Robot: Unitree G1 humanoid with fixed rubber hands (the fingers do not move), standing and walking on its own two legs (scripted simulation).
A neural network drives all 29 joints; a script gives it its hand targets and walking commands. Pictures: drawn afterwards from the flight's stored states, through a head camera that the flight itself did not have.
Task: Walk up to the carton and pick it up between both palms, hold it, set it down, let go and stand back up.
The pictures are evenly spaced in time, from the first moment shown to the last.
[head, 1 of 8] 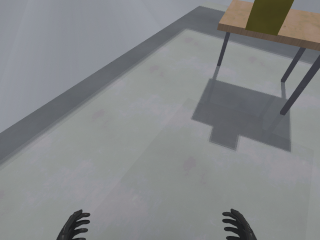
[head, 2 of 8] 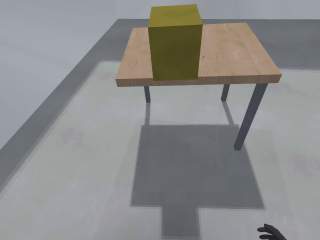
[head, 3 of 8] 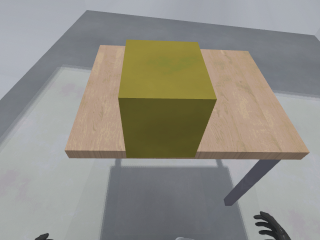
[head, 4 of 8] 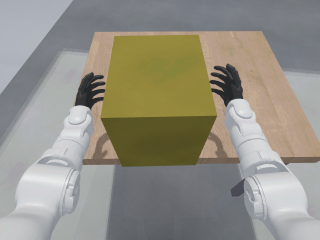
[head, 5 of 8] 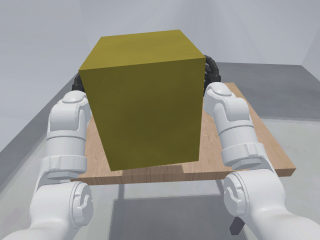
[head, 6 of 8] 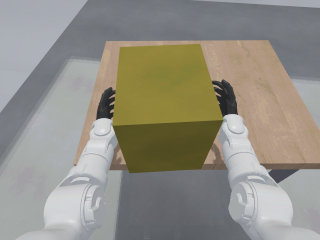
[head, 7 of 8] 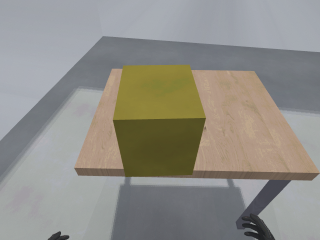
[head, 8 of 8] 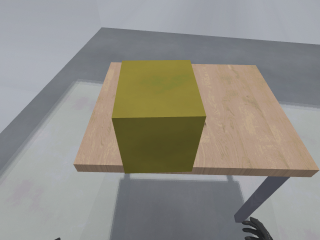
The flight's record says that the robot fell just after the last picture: no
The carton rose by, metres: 0.21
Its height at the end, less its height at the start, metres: +0.00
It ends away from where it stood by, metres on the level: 0.03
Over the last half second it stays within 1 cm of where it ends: yes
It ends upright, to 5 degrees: yes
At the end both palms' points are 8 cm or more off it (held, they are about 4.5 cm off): yes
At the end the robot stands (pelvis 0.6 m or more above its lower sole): yes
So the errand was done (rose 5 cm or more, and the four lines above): yes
